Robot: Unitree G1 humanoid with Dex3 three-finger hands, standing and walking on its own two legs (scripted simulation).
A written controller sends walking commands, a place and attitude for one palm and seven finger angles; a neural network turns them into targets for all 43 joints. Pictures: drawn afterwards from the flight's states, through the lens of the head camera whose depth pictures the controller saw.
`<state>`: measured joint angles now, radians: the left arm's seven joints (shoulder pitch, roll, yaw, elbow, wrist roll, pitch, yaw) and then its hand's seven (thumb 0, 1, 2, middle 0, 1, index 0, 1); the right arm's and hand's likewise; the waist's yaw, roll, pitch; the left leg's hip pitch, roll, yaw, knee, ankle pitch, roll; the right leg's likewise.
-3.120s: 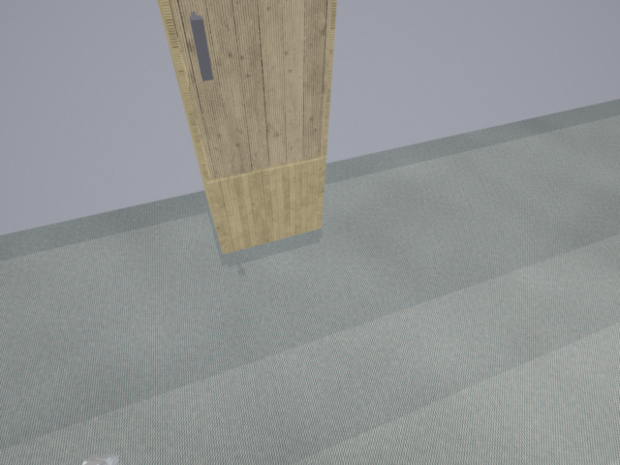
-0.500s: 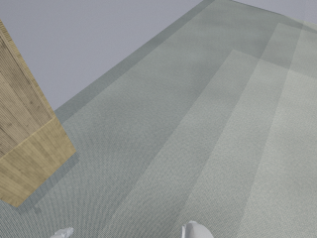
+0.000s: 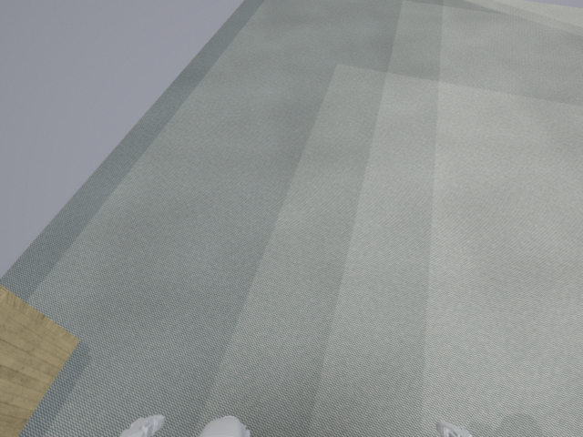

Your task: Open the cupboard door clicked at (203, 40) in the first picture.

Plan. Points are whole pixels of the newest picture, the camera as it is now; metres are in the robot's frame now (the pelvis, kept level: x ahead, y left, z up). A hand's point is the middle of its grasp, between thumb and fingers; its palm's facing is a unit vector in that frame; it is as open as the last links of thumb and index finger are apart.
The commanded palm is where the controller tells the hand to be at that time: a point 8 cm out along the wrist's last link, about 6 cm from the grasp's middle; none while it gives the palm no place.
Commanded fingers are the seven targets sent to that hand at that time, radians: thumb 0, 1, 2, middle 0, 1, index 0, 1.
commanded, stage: walk to a spot facing it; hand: left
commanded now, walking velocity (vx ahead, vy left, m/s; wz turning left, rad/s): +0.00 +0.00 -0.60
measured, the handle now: out of the picture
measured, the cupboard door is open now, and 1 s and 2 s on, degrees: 0 0 0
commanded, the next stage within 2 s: turn to face it in 1.60 s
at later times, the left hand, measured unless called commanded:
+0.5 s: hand (168, 429) +0.15 +0.20 -0.16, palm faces -0.30 -0.93 -0.21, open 7.4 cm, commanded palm none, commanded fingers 0.00 0.90 0.90 -0.20 -0.30 -0.20 -0.30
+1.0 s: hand (219, 387) +0.21 +0.13 -0.16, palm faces -0.54 -0.81 -0.22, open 7.4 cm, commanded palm none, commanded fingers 0.00 0.90 0.90 -0.20 -0.30 -0.20 -0.30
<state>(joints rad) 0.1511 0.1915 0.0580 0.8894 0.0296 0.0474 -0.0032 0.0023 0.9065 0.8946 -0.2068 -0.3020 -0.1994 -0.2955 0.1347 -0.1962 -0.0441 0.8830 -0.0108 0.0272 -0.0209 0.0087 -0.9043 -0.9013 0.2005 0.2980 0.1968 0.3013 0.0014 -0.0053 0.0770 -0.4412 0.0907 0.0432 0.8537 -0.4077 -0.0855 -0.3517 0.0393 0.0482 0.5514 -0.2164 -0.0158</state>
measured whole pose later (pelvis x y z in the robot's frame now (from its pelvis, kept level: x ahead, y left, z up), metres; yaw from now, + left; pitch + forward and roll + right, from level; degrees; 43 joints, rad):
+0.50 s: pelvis +0.01 +0.03 +0.01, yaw -20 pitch +1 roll -1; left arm 0.18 0.23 0.10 0.92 0.03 0.09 -0.03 0.01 0.91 0.90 -0.20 -0.30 -0.19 -0.29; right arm 0.24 -0.18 -0.06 0.95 -0.02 0.01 -0.01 0.01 -0.90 -0.90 0.20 0.30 0.20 0.30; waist -0.01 0.00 0.09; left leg -0.21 0.18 0.35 0.54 -0.32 -0.01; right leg -0.38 -0.07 -0.08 0.83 -0.43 0.06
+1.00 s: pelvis +0.02 +0.02 +0.00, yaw -36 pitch +1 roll -1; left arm 0.17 0.23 0.07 0.89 0.02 0.06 0.00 0.00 0.91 0.89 -0.21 -0.30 -0.20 -0.30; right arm 0.13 -0.21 -0.05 0.87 0.00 0.03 -0.02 0.01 -0.90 -0.90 0.20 0.30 0.20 0.30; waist 0.01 -0.02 0.07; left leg -0.34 0.05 0.05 0.66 -0.35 -0.08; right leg -0.31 0.06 0.11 0.56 -0.26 0.00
